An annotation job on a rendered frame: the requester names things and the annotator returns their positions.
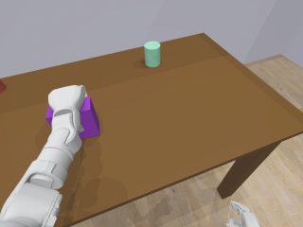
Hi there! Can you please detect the left robot upper arm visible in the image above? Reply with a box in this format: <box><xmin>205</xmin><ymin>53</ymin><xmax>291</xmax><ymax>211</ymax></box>
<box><xmin>0</xmin><ymin>183</ymin><xmax>62</xmax><ymax>227</ymax></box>

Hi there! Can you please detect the right robot hand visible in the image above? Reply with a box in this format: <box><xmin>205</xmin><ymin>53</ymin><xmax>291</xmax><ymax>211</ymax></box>
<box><xmin>226</xmin><ymin>201</ymin><xmax>260</xmax><ymax>227</ymax></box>

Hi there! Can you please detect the left robot forearm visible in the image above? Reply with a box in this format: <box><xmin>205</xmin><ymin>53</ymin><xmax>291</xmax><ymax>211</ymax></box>
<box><xmin>0</xmin><ymin>106</ymin><xmax>82</xmax><ymax>222</ymax></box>

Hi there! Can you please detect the sponge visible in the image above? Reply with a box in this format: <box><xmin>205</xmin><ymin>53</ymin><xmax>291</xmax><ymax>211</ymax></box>
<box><xmin>45</xmin><ymin>96</ymin><xmax>100</xmax><ymax>139</ymax></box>

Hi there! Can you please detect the left robot hand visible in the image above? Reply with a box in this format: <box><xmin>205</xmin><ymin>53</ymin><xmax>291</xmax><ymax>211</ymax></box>
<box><xmin>48</xmin><ymin>85</ymin><xmax>88</xmax><ymax>132</ymax></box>

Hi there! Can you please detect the table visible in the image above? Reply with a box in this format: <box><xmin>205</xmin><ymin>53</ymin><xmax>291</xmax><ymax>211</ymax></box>
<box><xmin>0</xmin><ymin>33</ymin><xmax>303</xmax><ymax>227</ymax></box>

